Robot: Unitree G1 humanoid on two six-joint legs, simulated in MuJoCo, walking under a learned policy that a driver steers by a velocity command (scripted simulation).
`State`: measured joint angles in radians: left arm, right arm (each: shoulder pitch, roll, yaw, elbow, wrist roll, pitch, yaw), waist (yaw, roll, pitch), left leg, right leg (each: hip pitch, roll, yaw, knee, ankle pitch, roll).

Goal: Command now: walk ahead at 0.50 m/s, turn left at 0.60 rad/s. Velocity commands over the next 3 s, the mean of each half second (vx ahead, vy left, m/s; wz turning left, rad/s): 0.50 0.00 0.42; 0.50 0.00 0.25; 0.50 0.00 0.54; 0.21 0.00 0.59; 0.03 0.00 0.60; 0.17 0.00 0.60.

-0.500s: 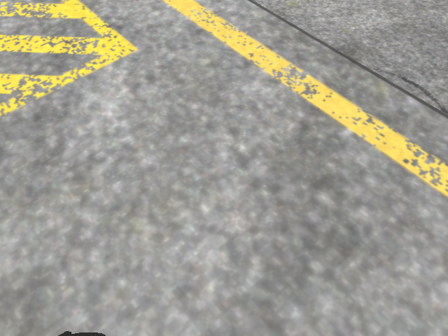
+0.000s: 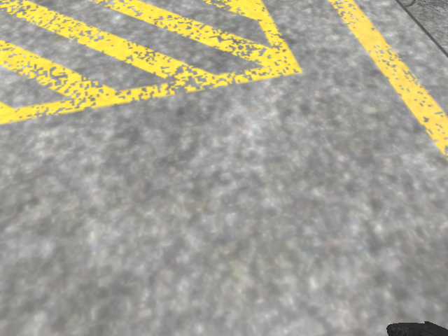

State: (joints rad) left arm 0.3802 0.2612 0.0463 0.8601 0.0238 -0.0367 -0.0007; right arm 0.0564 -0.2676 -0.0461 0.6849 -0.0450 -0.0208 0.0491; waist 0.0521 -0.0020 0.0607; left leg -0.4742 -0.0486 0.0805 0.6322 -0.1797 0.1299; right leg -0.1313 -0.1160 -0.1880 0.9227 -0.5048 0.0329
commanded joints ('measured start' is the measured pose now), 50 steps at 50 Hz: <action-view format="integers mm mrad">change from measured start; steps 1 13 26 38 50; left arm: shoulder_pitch -140 -278 119 -11 52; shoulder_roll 130 81 289 104 158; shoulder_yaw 23 7 65 20 22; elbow -183 -209 -141 -36 40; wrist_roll -8 21 41 -11 0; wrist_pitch -33 20 -32 -62 -37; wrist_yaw -12 -25 12 -17 20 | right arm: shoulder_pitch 330 355 479 160 32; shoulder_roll -244 -140 -70 -54 -59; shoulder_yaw -81 -45 -11 11 11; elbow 35 86 113 76 24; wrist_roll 28 45 62 12 3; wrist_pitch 8 -44 -61 -18 -24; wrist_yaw -40 -39 -52 -11 1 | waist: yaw -158 -88 56 -47 -53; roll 75 50 -189 -63 -90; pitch -214 -22 -367 5 -48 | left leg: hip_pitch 710 395 94 -180 27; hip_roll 360 160 -24 114 -11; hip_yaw -620 -349 -170 -125 45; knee -326 -450 521 332 -71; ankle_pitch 56 301 192 43 -21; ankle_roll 220 115 -53 -96 18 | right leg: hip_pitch -676 -573 418 7 264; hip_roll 31 1 -230 -79 -132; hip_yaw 193 182 655 260 36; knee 448 -79 -471 -813 -504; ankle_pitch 91 442 237 563 1224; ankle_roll -25 18 -283 -229 -151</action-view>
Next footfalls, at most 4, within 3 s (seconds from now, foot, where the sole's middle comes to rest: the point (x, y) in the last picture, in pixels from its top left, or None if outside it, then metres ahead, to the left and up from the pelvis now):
0.50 right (262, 324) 0.47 -0.06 -0.75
1.04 left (182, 245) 0.70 0.19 -0.75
1.56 right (191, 157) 1.06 0.20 -0.75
2.04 left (134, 184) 0.93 0.38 -0.75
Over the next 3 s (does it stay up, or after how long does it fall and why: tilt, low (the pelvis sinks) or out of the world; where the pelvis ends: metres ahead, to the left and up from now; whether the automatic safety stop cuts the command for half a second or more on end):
stays up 0.95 0.29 0.02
